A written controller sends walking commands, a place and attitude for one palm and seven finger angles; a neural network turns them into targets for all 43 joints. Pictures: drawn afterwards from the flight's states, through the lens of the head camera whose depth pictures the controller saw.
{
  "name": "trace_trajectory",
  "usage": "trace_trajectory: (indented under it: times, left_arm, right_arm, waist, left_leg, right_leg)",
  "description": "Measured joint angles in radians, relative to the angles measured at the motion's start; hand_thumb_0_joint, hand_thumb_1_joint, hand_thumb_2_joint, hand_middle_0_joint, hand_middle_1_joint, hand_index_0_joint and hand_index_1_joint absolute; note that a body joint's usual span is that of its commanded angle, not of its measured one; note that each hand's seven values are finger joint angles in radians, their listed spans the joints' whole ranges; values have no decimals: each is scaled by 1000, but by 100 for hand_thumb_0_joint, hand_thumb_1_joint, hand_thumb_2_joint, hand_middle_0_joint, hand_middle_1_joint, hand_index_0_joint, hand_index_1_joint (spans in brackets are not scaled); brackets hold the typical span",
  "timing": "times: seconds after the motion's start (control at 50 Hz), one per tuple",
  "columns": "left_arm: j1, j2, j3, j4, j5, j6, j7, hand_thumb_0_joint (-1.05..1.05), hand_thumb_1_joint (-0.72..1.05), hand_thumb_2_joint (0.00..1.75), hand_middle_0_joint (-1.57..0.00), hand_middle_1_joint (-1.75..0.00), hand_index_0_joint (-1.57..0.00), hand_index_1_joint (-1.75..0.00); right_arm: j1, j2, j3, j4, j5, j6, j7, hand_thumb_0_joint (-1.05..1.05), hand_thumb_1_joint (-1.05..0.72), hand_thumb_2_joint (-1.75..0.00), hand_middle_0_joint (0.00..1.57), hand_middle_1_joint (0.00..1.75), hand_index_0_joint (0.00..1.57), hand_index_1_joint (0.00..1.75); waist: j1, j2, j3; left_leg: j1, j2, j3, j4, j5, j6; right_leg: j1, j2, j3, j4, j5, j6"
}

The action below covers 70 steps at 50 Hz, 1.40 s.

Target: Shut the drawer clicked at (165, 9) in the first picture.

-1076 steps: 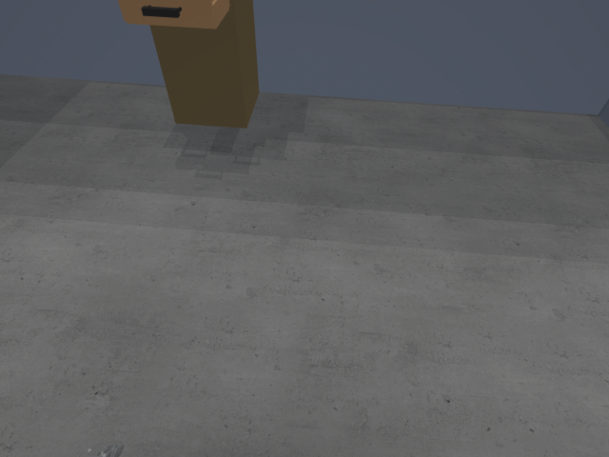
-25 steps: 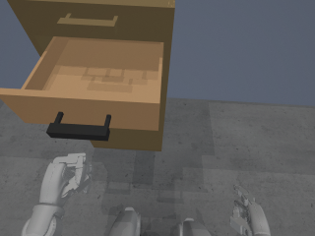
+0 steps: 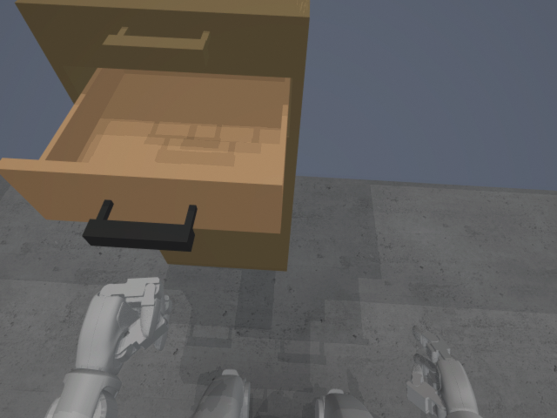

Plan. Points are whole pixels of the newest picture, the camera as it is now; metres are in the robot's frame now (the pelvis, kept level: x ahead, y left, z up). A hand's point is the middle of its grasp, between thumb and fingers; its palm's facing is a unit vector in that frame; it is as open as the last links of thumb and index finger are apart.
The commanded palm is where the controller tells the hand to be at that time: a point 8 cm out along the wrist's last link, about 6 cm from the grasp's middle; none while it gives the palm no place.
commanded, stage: push the drawer shut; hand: left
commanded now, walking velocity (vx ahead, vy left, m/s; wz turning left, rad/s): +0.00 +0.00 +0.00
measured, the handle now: (145, 221) +0.37 +0.21 +0.05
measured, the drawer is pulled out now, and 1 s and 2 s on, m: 0.23 0.17 0.05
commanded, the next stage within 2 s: none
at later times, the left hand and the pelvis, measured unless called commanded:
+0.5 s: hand (172, 278) +0.29 +0.16 +0.05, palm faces -0.03 -1.00 -0.06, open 3.2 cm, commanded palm +0.28 +0.22 +0.05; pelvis +0.01 -0.01 +0.01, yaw +0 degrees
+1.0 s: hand (180, 235) +0.35 +0.16 +0.05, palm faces -0.04 -1.00 -0.04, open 3.1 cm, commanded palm +0.34 +0.22 +0.05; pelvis -0.01 +0.00 +0.01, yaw -1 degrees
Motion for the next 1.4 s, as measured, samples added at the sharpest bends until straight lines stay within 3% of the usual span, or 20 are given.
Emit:
trace_trajectory:
  times: [0.14, 0.36, 0.52, 0.62, 0.7, 0.9, 1.4]
  left_arm:
    - [-109, 15, 28, 76, -4, 45, 3, 2, 90, 90, -140, -160, -140, -160]
    - [-211, 24, 65, 171, -23, 68, -11, 2, 90, 90, -140, -160, -140, -160]
    - [-218, 13, 63, 207, -16, 28, -8, 1, 89, 92, -140, -160, -140, -160]
    - [-291, 19, 67, 263, -11, -6, -19, -2, 86, 92, -140, -160, -140, -160]
    - [-367, 31, 79, 316, -11, 3, -33, -4, 83, 92, -140, -160, -140, -160]
    - [-533, 43, 95, 462, -8, 57, -20, -1, 82, 91, -140, -160, -140, -160]
    - [-783, 67, 158, 725, 40, 13, 5, 0, 83, 89, -140, -160, -140, -160]
  right_arm:
    - [0, -2, 9, 11, 1, 8, -4, 1, -90, -90, 21, 30, 20, 30]
    - [28, -18, 3, 42, 5, 15, -1, 1, -90, -90, 21, 30, 20, 30]
    - [34, -25, -9, 53, 1, 17, 4, 1, -90, -90, 21, 30, 20, 30]
    - [12, -27, -8, 72, 1, 18, 1, 1, -90, -90, 21, 30, 20, 30]
    - [-8, -21, -2, 88, 4, 23, -3, 1, -90, -90, 21, 30, 20, 30]
    - [0, -12, 14, 101, 10, 29, -6, 1, -90, -90, 21, 30, 20, 30]
    - [75, -19, 0, 128, -3, 95, 23, 0, -91, -90, 21, 30, 20, 30]
  waist:
    - [-8, 1, 5]
    - [-24, 2, 1]
    - [-19, -5, 4]
    - [-10, -8, 17]
    - [-8, -10, 26]
    - [-23, -2, 23]
    - [-63, -14, 23]
  left_leg:
    - [-10, 5, -3, 3, 1, -6]
    - [26, 8, 7, -42, 9, -10]
    - [40, 4, 16, -59, 13, -9]
    - [14, 3, 6, -37, 13, -9]
    - [-2, 3, 1, -28, 19, -9]
    - [2, 5, 8, -47, 37, -4]
    - [-12, 9, 38, -65, 37, 12]
  right_leg:
    - [-12, 5, -2, 6, -1, -7]
    - [16, 9, 9, -34, 9, -8]
    - [25, 5, 17, -44, 11, -6]
    - [3, 4, 7, -24, 9, -8]
    - [-11, 4, 2, -15, 13, -9]
    - [-9, 6, 9, -36, 36, -4]
    - [-34, 8, 40, -56, 49, 13]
